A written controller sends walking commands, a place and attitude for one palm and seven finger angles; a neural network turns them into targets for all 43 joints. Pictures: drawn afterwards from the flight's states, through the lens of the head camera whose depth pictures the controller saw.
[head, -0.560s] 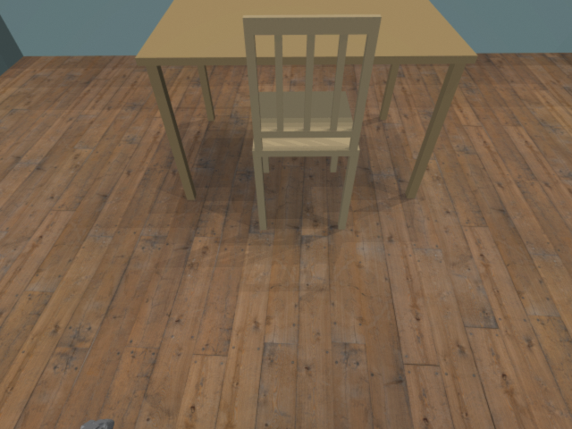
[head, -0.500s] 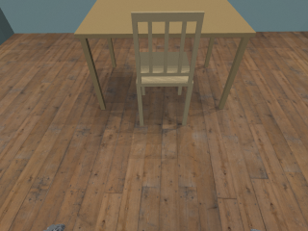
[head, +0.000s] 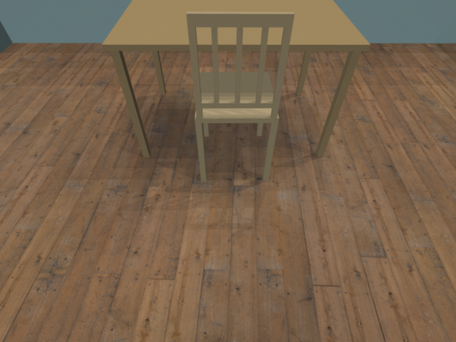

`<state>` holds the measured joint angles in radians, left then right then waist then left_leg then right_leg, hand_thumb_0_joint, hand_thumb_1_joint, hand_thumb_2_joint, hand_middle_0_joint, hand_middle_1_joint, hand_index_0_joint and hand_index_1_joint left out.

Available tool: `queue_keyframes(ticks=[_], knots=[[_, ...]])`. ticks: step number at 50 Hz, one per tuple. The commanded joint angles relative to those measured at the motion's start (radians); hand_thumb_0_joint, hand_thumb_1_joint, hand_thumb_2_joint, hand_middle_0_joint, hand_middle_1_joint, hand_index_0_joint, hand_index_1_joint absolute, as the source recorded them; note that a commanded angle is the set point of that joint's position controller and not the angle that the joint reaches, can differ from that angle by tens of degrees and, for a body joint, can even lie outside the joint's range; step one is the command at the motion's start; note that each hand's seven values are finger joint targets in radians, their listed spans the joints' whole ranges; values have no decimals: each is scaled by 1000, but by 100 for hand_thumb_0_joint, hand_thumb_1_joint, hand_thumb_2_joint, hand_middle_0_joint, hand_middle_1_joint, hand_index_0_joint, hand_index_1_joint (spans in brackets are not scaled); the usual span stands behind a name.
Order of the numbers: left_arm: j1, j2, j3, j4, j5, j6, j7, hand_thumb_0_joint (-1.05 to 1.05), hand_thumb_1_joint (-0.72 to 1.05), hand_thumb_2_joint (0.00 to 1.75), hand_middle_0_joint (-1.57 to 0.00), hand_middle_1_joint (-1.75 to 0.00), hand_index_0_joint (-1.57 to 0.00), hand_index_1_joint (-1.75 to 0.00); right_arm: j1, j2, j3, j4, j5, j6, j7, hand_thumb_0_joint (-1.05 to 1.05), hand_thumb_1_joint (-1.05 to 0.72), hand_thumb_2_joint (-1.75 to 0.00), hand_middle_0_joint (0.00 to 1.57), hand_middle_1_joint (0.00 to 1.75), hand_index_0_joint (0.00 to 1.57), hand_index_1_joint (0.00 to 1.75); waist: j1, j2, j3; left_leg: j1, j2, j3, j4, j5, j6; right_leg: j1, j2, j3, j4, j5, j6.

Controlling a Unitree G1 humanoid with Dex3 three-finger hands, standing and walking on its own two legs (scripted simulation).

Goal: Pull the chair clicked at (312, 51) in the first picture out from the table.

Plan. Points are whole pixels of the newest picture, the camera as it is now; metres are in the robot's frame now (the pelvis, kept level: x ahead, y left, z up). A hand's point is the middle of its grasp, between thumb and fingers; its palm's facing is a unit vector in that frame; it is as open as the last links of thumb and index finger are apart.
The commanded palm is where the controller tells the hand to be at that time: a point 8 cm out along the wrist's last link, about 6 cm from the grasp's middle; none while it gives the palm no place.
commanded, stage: stand and wait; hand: left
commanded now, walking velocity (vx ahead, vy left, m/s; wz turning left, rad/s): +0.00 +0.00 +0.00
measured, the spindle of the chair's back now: (238, 68) +1.11 +0.02 -0.07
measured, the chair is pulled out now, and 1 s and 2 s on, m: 0.00 0.00 0.00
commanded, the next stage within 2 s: look at it before walking up in 0.26 s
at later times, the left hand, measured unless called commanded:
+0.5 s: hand out of the picture +0.06 +0.24 -0.16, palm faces -0.03 -0.95 -0.32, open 7.4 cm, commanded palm none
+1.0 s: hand out of the picture +0.05 +0.25 -0.16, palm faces -0.03 -0.95 -0.32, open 7.4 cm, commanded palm none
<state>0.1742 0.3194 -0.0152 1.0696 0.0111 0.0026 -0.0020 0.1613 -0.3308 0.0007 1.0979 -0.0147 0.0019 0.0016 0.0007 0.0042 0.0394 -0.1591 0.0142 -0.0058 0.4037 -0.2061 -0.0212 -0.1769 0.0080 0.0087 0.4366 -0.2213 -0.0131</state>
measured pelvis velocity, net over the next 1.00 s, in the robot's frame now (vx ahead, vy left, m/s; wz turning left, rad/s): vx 0.00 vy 0.01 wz -0.01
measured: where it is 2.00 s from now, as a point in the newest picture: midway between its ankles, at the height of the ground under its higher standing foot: (231, 334)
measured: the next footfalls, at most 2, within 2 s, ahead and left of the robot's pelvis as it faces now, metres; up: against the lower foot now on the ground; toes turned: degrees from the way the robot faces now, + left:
right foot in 1.40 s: +0.12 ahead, -0.11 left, +0.00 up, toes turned -12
left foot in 1.82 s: +0.41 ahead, +0.10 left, +0.00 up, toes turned -1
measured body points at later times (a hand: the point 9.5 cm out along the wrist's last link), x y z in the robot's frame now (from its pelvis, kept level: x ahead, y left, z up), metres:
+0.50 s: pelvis -0.01 +0.00 +0.00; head -0.01 +0.00 +0.45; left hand +0.06 +0.29 -0.13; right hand +0.06 -0.28 -0.14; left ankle +0.01 +0.13 -0.74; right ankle +0.01 -0.11 -0.74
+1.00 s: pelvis +0.00 +0.01 +0.00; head +0.00 +0.01 +0.45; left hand +0.06 +0.30 -0.13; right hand +0.06 -0.28 -0.14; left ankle +0.01 +0.13 -0.74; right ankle +0.01 -0.11 -0.74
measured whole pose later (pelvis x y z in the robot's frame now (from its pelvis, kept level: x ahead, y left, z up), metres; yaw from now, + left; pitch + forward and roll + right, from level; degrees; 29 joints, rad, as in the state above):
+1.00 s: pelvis +0.00 +0.01 +0.00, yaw +0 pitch -2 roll +0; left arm 0.17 0.32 -0.01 1.10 0.01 -0.01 0.00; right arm 0.14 -0.31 0.00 1.12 -0.01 -0.01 0.00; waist 0.01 0.00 0.03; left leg -0.14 0.01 0.00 0.36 -0.18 -0.01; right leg -0.16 0.00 0.02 0.39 -0.19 0.00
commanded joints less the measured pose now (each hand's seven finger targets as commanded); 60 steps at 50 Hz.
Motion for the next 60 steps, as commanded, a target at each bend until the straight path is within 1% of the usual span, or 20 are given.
queue_keyframes(ticks=[1,5,13,16,26,30,32,36,37,38,42,49,50,51,53,54,56,57,59,60], knots=[[-52,208,48,-62,-4,-32,16,0,90,90,-20,-30,-20,-30,-56,-180,-31,-62,2,-31,-14,0,-90,-90,20,30,20,30,-1,-17,-66,2,92,-76,-63,74,39,2,-123,123,-107,62,-25],[-49,207,47,-55,-4,-30,17,0,90,90,-20,-30,-20,-30,-46,-179,-31,-51,2,-30,-14,0,-90,-90,20,30,20,30,-1,-7,-51,-5,92,-81,-71,54,38,-8,-121,128,-119,22,-25],[-50,205,48,-49,-1,-32,17,0,90,90,-20,-30,-20,-30,-37,-175,-33,-44,3,-29,-13,0,-90,-90,20,30,20,30,-3,-27,-45,-3,94,-80,-76,52,36,-16,-121,128,-130,16,-23],[-50,200,47,-49,-1,-31,17,0,90,90,-20,-30,-20,-30,-41,-177,-33,-44,2,-32,-13,0,-90,-90,20,30,20,30,-1,0,-39,-2,97,-85,-88,51,38,-19,-118,125,-128,13,-21],[-44,196,47,-48,1,-31,15,0,90,90,-20,-30,-20,-30,-47,-173,-33,-47,2,-33,-12,0,-90,-90,20,30,20,30,1,-13,-28,-2,96,-88,-95,45,40,-29,-117,122,-137,4,-16],[-41,197,48,-49,1,-31,15,0,90,90,-20,-30,-20,-30,-47,-172,-34,-47,3,-32,-11,0,-90,-90,20,30,20,30,1,-4,-34,-3,94,-88,-94,38,39,-26,-117,126,-139,-4,-16],[-40,194,48,-48,2,-31,15,0,90,90,-20,-30,-20,-30,-46,-170,-34,-47,3,-31,-12,0,-90,-90,20,30,20,30,-1,-12,-39,7,96,-88,-92,54,39,-25,-115,124,-137,16,-17],[-36,194,48,-43,1,-32,15,0,90,90,-20,-30,-20,-30,-50,-176,-34,-45,3,-35,-13,0,-90,-90,20,30,20,30,0,7,-57,18,101,-87,-96,71,39,-10,-116,119,-129,48,-15],[-33,195,48,-43,2,-33,15,0,90,90,-20,-30,-20,-30,-48,-175,-34,-46,5,-34,-13,0,-90,-90,20,30,20,30,0,-6,-63,19,102,-89,-94,77,40,-6,-116,118,-128,56,-15],[-35,196,47,-43,1,-32,15,0,90,90,-20,-30,-20,-30,-48,-177,-33,-43,5,-35,-13,0,-90,-90,20,30,20,30,-1,6,-65,18,103,-89,-96,81,39,1,-117,115,-126,63,-14],[-28,194,46,-38,0,-34,16,0,90,90,-20,-30,-20,-30,-52,-174,-33,-41,6,-35,-14,0,-90,-90,20,30,20,30,1,-8,-64,30,105,-86,-93,111,39,5,-118,113,-124,108,-16],[-32,195,46,-36,1,-34,17,0,90,90,-20,-30,-20,-30,-51,-174,-33,-37,5,-34,-14,0,-90,-90,20,30,20,30,0,-13,-54,26,104,-84,-101,94,38,8,-121,115,-133,92,-14],[6,118,31,-15,-1,-25,19,0,90,90,-20,-30,-20,-30,-24,-97,-15,-20,1,-27,-11,0,-90,-90,20,30,20,30,1,-15,-68,35,99,-67,-91,45,27,5,-118,115,-138,23,-3],[39,84,23,-4,1,-15,19,0,90,90,-20,-30,-20,-30,9,-55,-8,-8,-2,-19,-9,0,-90,-90,20,30,20,30,3,-21,-48,19,88,-49,-76,-60,22,-12,-112,126,-138,-101,-4],[74,90,32,-3,7,-4,11,0,90,90,-20,-30,-20,-30,39,-51,-14,-9,-8,-11,-5,0,-90,-90,20,30,20,30,6,-45,14,-48,65,-35,-50,-264,28,-61,-108,166,-153,-310,-23],[86,96,38,-9,9,-2,6,0,90,90,-20,-30,-20,-30,46,-51,-17,-15,-10,-11,-4,0,-90,-90,20,30,20,30,10,-52,47,-81,59,-29,-34,-314,30,-84,-107,187,-157,-370,-35],[105,89,48,-21,8,-3,0,0,90,90,-20,-30,-20,-30,67,-47,-24,-23,-12,-17,-4,0,-90,-90,20,30,20,30,7,-52,93,-97,61,-21,-8,-332,38,-130,-98,207,-134,-391,-58],[118,82,51,-28,8,-6,-3,0,90,90,-20,-30,-20,-30,83,-47,-28,-26,-11,-22,-5,0,-90,-90,20,30,20,30,5,-42,92,-91,71,-28,0,-335,47,-138,-90,206,-113,-383,-67],[122,52,57,-42,8,-13,-7,0,90,90,-20,-30,-20,-30,125,-49,-37,-27,-9,-34,-8,0,-90,-90,20,30,20,30,-10,25,93,-39,115,-74,-36,-342,73,-195,-53,164,-12,-313,-68],[119,33,58,-51,9,-18,-9,0,90,90,-20,-30,-20,-30,151,-61,-45,-25,-8,-38,-10,0,-90,-90,20,30,20,30,-20,79,91,1,160,-127,-78,-369,98,-242,-22,119,72,-279,-59]])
